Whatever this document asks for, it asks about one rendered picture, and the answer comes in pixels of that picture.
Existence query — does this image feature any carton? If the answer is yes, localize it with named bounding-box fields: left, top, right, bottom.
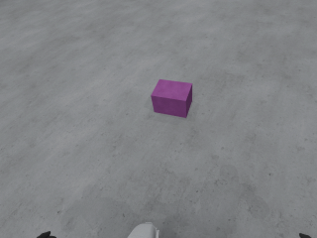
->
left=151, top=79, right=192, bottom=118

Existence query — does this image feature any robot left thigh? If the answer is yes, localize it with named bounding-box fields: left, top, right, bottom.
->
left=128, top=223, right=159, bottom=238

